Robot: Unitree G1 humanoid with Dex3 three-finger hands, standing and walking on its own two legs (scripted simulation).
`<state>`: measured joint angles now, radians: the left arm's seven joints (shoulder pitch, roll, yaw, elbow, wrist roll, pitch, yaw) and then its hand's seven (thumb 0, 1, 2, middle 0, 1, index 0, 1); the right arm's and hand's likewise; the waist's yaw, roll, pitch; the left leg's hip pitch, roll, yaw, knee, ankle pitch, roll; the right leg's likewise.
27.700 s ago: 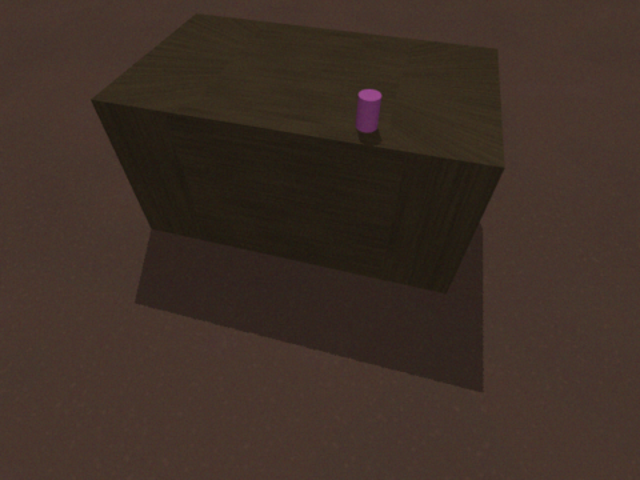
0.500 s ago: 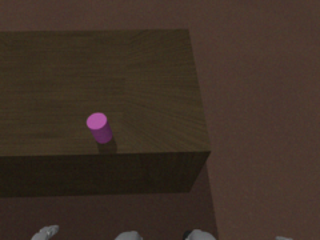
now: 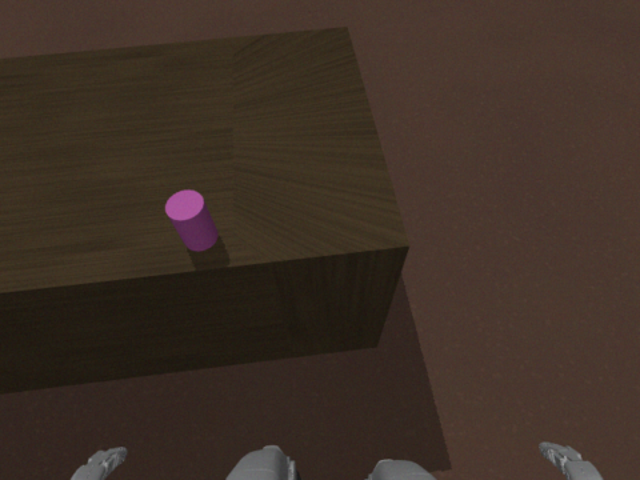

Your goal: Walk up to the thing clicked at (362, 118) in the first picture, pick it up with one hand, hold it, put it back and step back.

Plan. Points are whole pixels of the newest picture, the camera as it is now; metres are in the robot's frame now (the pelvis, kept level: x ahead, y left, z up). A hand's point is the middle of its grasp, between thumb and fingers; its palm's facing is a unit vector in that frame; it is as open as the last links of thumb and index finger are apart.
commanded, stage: step back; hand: left
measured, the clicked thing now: (193, 221) +0.52 +0.23 -0.10
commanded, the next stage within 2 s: none
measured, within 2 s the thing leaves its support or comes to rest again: neither
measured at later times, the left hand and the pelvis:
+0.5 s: hand out of the picture -0.02 +0.28 -0.14, palm faces +0.04 -0.94 -0.34, open 7.4 cm; pelvis -0.13 +0.01 +0.01, yaw +2 degrees
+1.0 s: hand out of the picture -0.20 +0.23 -0.11, palm faces +0.00 -0.90 -0.44, open 7.4 cm; pelvis -0.29 -0.04 +0.01, yaw +0 degrees
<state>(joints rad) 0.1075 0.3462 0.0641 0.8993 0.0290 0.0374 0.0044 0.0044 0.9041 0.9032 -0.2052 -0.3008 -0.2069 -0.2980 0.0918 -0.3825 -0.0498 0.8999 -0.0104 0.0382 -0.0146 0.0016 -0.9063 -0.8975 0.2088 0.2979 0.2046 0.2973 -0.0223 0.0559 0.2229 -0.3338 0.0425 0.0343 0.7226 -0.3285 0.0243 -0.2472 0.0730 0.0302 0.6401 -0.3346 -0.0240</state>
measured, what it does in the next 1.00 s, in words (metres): walks backwards: left foot, then right foot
